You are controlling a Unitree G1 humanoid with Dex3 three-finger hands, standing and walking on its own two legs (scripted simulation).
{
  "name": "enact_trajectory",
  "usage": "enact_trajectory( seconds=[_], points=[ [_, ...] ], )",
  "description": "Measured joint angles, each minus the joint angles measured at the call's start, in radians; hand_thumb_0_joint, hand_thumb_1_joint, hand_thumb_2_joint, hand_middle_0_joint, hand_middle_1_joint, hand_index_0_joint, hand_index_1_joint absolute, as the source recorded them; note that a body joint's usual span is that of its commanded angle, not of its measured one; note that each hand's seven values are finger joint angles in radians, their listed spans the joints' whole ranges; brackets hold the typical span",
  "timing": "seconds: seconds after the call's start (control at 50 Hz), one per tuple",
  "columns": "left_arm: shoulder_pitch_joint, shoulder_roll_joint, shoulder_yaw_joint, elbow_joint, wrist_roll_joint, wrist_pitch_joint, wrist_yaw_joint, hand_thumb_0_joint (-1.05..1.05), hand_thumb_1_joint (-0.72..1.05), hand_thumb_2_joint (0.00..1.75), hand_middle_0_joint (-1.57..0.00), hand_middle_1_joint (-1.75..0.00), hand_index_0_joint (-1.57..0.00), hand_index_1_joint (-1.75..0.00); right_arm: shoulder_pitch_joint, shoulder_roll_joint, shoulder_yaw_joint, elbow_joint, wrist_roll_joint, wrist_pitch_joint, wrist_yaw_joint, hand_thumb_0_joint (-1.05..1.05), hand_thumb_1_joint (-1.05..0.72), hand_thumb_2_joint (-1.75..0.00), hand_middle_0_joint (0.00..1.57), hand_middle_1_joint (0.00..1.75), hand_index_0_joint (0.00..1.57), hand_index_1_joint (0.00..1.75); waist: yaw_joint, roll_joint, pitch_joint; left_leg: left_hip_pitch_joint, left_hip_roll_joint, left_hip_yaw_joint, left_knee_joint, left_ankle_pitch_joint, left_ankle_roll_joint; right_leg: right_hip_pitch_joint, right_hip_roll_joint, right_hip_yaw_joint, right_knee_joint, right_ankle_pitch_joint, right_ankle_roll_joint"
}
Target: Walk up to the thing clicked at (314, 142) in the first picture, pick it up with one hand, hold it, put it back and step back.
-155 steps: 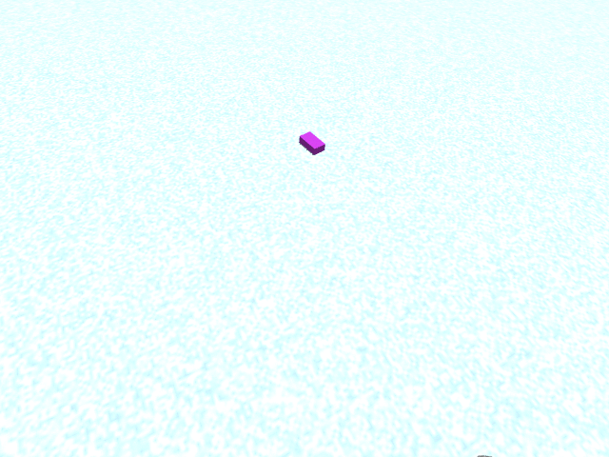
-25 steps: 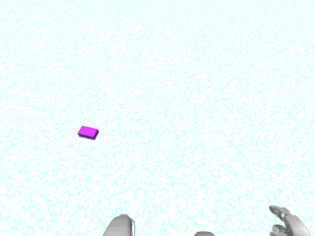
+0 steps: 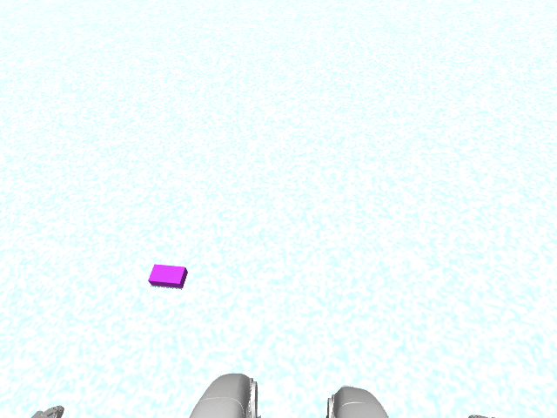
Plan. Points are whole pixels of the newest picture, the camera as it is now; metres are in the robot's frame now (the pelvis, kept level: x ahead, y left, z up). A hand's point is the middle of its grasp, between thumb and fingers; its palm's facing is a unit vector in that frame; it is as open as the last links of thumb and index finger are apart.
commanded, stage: walk up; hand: left
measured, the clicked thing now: (168, 276) +0.67 +0.48 -0.72
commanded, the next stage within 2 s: none
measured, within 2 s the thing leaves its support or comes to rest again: neither
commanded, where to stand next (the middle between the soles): +0.27 +0.31 m, yaw -8 degrees
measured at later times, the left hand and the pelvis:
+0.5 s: hand out of the picture +0.19 +0.50 -0.12, palm faces -0.13 -0.84 -0.52, open 7.4 cm; pelvis +0.09 +0.21 +0.00, yaw -5 degrees
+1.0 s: hand out of the picture +0.26 +0.68 -0.15, palm faces -0.11 -0.86 -0.50, open 7.4 cm; pelvis +0.17 +0.37 -0.02, yaw -7 degrees
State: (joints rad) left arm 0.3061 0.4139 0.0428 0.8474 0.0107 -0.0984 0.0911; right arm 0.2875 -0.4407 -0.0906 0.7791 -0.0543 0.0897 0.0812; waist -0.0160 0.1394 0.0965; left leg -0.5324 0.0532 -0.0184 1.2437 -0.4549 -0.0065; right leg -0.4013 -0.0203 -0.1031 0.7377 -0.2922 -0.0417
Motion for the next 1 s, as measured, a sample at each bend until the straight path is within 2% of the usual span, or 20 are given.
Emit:
enact_trajectory(
  seconds=[0.08,0.14,0.2,0.24,0.28,0.32,0.36,0.46,0.52,0.54,0.58,0.62,0.68,0.74,0.8,0.84,0.86,0.88,0.92,1.0],
  points=[
    [0.024,0.02,0.006,0.003,0.016,-0.003,-0.008,0.01,0.9,0.9,-0.21,-0.3,-0.21,-0.3,-0.032,-0.018,-0.011,-0.017,0.003,-0.003,0.016,0.01,-0.91,-0.9,0.21,0.3,0.2,0.3,0.009,-0.007,-0.008,-0.041,0.076,-0.047,-0.097,0.037,-0.001,0.003,-0.048,0.046,0.015,-0.021,0.03],
    [0.038,0.041,0.014,0.007,0.027,-0.002,-0.014,0.01,0.9,0.9,-0.21,-0.3,-0.21,-0.3,-0.052,-0.041,-0.025,-0.027,0.002,-0.001,0.026,0.01,-0.91,-0.9,0.21,0.3,0.2,0.3,0.019,-0.017,-0.018,-0.028,0.108,-0.049,-0.207,0.018,-0.001,-0.017,-0.086,0.087,0.047,-0.05,0.037],
    [0.047,0.064,0.021,0.014,0.032,0.006,-0.016,0.01,0.89,0.9,-0.21,-0.3,-0.21,-0.3,-0.056,-0.071,-0.043,-0.033,0.003,-0.006,0.027,0.01,-0.91,-0.9,0.21,0.3,0.2,0.3,0.029,-0.025,-0.031,0.019,0.102,-0.017,-0.298,0.005,0.003,-0.042,-0.125,0.131,0.093,-0.09,0.039],
    [0.043,0.09,0.03,0.032,0.034,0.022,-0.009,0.01,0.89,0.9,-0.21,-0.3,-0.21,-0.3,-0.052,-0.074,-0.053,-0.034,-0.003,-0.024,0.019,0.01,-0.91,-0.9,0.21,0.3,0.2,0.3,0.026,-0.063,-0.029,0.047,0.063,0.026,-0.309,0.024,-0.025,-0.068,-0.161,0.19,0.168,-0.151,0.011],
    [0.026,0.098,0.037,0.076,0.023,0.047,0.009,0.01,0.9,0.9,-0.2,-0.3,-0.21,-0.3,-0.037,-0.061,-0.044,-0.032,0.0,-0.042,0.011,0.0,-0.91,-0.9,0.2,0.3,0.2,0.3,0.014,-0.076,-0.031,0.047,0.051,0.05,-0.263,-0.01,-0.027,-0.118,-0.104,0.235,0.33,-0.238,-0.003],
    [0.007,0.101,0.032,0.112,0.007,0.052,0.015,0.01,0.9,0.9,-0.2,-0.3,-0.21,-0.3,-0.026,-0.032,-0.028,-0.016,0.004,-0.047,0.001,0.0,-0.91,-0.9,0.2,0.3,0.2,0.3,-0.005,-0.092,-0.028,0.078,0.042,0.069,-0.289,-0.013,-0.01,-0.167,-0.05,0.203,0.46,-0.216,-0.006],
    [-0.007,0.098,0.028,0.127,-0.008,0.039,0.007,0.01,0.9,0.9,-0.2,-0.3,-0.2,-0.3,-0.007,-0.005,-0.012,-0.006,0.008,-0.05,-0.007,0.0,-0.91,-0.9,0.21,0.3,0.2,0.3,-0.022,-0.111,-0.019,0.121,0.025,0.091,-0.344,0.001,0.007,-0.195,-0.023,0.141,0.483,-0.176,-0.005],
    [-0.026,0.04,0.005,0.104,-0.017,0.016,-0.018,0.01,0.9,0.9,-0.2,-0.3,-0.2,-0.3,0.05,0.007,0.004,0.0,0.0,-0.047,-0.012,0.01,-0.91,-0.9,0.21,0.3,0.2,0.3,-0.053,-0.101,0.009,0.214,-0.023,0.133,-0.461,0.024,0.058,-0.159,0.003,0.0,0.261,-0.163,0.01],
    [-0.026,0.006,-0.007,0.065,-0.015,-0.001,-0.021,0.01,0.9,0.9,-0.2,-0.3,-0.21,-0.3,0.08,0.002,0.007,-0.009,0.002,-0.031,-0.013,0.01,-0.9,-0.9,0.21,0.3,0.2,0.3,-0.057,-0.08,0.018,0.232,-0.047,0.15,-0.452,0.001,0.076,-0.067,0.027,-0.027,0.021,-0.025,0.003],
    [-0.022,0.003,-0.006,0.045,-0.009,-0.01,-0.017,0.01,0.9,0.9,-0.2,-0.3,-0.21,-0.3,0.086,0.003,0.008,-0.011,0.007,-0.027,-0.014,0.01,-0.9,-0.9,0.21,0.3,0.2,0.3,-0.046,-0.074,0.023,0.215,-0.051,0.148,-0.398,-0.008,0.072,-0.048,0.032,-0.023,-0.021,0.057,-0.018],
    [-0.024,-0.007,-0.01,0.017,0.0,-0.01,-0.005,0.01,0.9,0.9,-0.2,-0.3,-0.21,-0.3,0.079,0.01,0.01,-0.007,0.011,-0.011,-0.021,0.01,-0.91,-0.9,0.21,0.3,0.2,0.3,-0.029,-0.05,0.04,0.153,-0.068,0.077,-0.22,-0.059,0.045,-0.042,0.034,-0.023,0.014,0.041,-0.03],
    [-0.024,-0.015,-0.017,0.008,-0.001,0.0,0.002,0.01,0.9,0.9,-0.21,-0.3,-0.21,-0.3,0.07,0.015,0.01,0.0,0.009,0.005,-0.023,0.01,-0.91,-0.9,0.21,0.3,0.2,0.3,-0.015,-0.031,0.034,0.083,-0.073,0.018,-0.059,-0.068,0.028,-0.024,0.023,-0.019,0.017,0.019,-0.029],
    [-0.01,-0.02,-0.017,0.002,0.006,0.004,0.004,0.01,0.9,0.9,-0.21,-0.3,-0.21,-0.3,0.047,0.004,0.004,-0.003,0.007,0.005,-0.017,0.01,-0.91,-0.9,0.21,0.3,0.2,0.3,-0.003,-0.009,0.019,0.002,-0.039,-0.047,0.025,-0.006,0.014,-0.001,-0.003,-0.003,-0.006,0.019,-0.004],
    [0.01,-0.008,-0.008,0.0,0.017,0.003,-0.005,0.01,0.9,0.9,-0.21,-0.3,-0.21,-0.3,0.025,-0.012,-0.005,-0.016,0.01,-0.004,-0.007,0.01,-0.91,-0.9,0.21,0.3,0.2,0.3,0.006,-0.008,0.008,-0.029,0.017,-0.075,-0.03,0.044,0.002,0.001,-0.04,0.026,-0.001,0.009,0.015],
    [0.017,0.02,0.008,0.004,0.033,0.017,-0.023,0.01,0.9,0.9,-0.21,-0.3,-0.21,-0.3,0.008,-0.022,-0.013,-0.008,0.024,-0.016,-0.004,0.01,-0.91,-0.9,0.21,0.3,0.2,0.3,0.023,-0.034,-0.007,0.015,0.062,-0.054,-0.216,0.037,0.005,-0.019,-0.082,0.069,0.036,-0.021,0.024],
    [0.011,0.041,0.017,0.011,0.037,0.034,-0.036,0.01,0.9,0.9,-0.21,-0.3,-0.21,-0.3,0.013,-0.032,-0.016,0.006,0.033,-0.038,-0.011,0.0,-0.91,-0.9,0.21,0.3,0.2,0.3,0.037,-0.057,-0.023,0.084,0.06,-0.026,-0.36,0.052,0.007,-0.051,-0.111,0.106,0.099,-0.074,0.021],
    [0.008,0.05,0.021,0.016,0.037,0.044,-0.041,0.01,0.9,0.9,-0.21,-0.3,-0.21,-0.3,0.019,-0.039,-0.019,0.014,0.033,-0.052,-0.021,0.0,-0.91,-0.9,0.21,0.3,0.2,0.3,0.036,-0.068,-0.03,0.109,0.045,-0.015,-0.401,0.05,-0.014,-0.074,-0.122,0.131,0.15,-0.126,0.015],
    [-0.002,0.057,0.026,0.027,0.032,0.057,-0.041,0.01,0.9,0.9,-0.2,-0.3,-0.21,-0.3,0.018,-0.036,-0.021,0.027,0.029,-0.063,-0.035,0.0,-0.91,-0.9,0.21,0.3,0.2,0.3,0.036,-0.088,-0.029,0.102,0.026,-0.001,-0.371,0.04,-0.037,-0.094,-0.122,0.172,0.207,-0.187,0.007],
    [-0.018,0.059,0.03,0.062,0.021,0.079,-0.039,0.01,0.9,0.9,-0.2,-0.3,-0.21,-0.3,0.01,-0.023,-0.004,0.06,0.03,-0.069,-0.051,0.0,-0.91,-0.9,0.21,0.3,0.2,0.3,0.026,-0.101,-0.034,0.087,0.017,0.01,-0.317,0.012,-0.038,-0.122,-0.07,0.209,0.292,-0.228,0.009],
    [-0.044,0.066,0.027,0.116,0.004,0.079,-0.06,0.01,0.9,0.9,-0.2,-0.3,-0.2,-0.3,-0.016,0.032,0.04,0.106,0.03,-0.087,-0.064,0.01,-0.91,-0.9,0.21,0.3,0.2,0.3,0.008,-0.143,-0.027,0.108,0.016,0.026,-0.333,0.007,-0.023,-0.119,-0.021,0.134,0.297,-0.188,0.017]
  ],
)
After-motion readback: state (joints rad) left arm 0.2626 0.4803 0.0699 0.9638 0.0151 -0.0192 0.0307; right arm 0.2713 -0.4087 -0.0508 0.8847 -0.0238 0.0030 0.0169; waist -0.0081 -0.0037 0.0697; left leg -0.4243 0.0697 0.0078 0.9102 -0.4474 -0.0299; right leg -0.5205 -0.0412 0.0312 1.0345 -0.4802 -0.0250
